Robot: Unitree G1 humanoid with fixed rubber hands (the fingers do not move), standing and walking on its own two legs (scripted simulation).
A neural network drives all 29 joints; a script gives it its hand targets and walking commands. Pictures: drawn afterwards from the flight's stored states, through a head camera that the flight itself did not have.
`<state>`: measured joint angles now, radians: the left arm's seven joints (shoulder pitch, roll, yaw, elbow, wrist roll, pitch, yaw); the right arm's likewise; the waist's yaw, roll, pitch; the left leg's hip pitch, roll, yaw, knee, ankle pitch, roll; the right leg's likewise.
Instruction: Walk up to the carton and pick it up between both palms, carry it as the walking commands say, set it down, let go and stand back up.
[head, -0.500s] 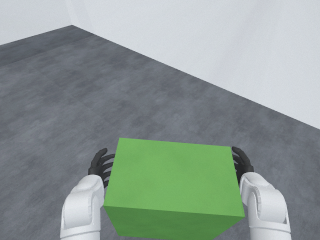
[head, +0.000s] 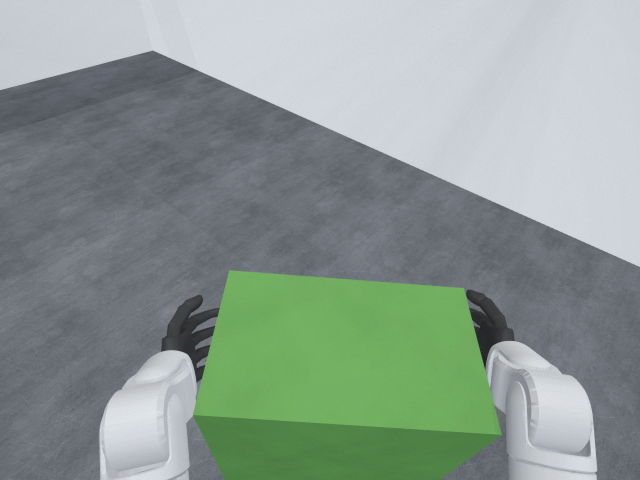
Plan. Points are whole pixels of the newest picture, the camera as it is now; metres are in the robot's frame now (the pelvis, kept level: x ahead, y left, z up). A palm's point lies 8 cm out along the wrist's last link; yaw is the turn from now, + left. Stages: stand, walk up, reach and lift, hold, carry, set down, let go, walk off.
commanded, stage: carry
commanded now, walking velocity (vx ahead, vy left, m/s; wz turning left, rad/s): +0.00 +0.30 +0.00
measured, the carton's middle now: (334, 395) +0.23 +0.00 +0.01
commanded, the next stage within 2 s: none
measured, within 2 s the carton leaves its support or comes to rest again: neither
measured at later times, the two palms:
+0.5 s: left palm (103, 364) +0.24 +0.26 +0.07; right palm (408, 345) +0.28 -0.09 +0.06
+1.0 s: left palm out of the picture +0.22 +0.40 +0.07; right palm (294, 355) +0.26 +0.05 +0.06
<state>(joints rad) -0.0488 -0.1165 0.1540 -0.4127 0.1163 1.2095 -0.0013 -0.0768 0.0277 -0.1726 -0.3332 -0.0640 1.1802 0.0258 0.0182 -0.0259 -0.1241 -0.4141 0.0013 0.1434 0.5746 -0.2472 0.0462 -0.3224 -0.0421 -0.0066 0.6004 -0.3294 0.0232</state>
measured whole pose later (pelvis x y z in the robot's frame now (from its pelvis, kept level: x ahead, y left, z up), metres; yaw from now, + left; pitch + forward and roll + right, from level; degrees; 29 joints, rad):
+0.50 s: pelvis +0.00 +0.08 +0.00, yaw +3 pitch +6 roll +4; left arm -0.06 -0.12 0.16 -0.48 0.12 1.21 0.00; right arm -0.12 0.03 -0.17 -0.38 -0.06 1.19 0.02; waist 0.02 -0.06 -0.04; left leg -0.48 0.00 0.04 0.71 -0.41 -0.01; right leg -0.34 -0.22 -0.01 0.62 -0.38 0.10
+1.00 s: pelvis -0.02 +0.21 +0.00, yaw +4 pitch +6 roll +3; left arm -0.04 -0.13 0.18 -0.49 0.10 1.18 -0.01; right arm -0.09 0.04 -0.17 -0.41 -0.06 1.17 0.01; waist 0.02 -0.06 -0.03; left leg -0.47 0.02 0.02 0.75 -0.44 0.01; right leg -0.41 -0.20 -0.05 0.65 -0.33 0.08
